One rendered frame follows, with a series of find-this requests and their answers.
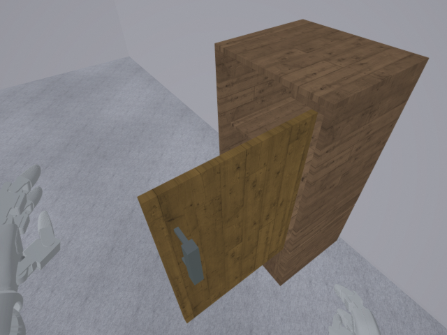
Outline robot right hand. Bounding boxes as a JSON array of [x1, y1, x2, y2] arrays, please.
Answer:
[[328, 284, 381, 335]]

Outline cupboard door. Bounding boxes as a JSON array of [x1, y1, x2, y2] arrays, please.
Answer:
[[137, 110, 318, 323]]

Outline handle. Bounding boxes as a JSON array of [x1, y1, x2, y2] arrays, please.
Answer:
[[174, 227, 204, 285]]

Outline robot left hand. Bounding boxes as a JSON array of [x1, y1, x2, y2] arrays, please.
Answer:
[[0, 164, 60, 292]]

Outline robot left forearm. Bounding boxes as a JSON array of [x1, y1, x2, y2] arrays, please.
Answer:
[[0, 290, 26, 335]]

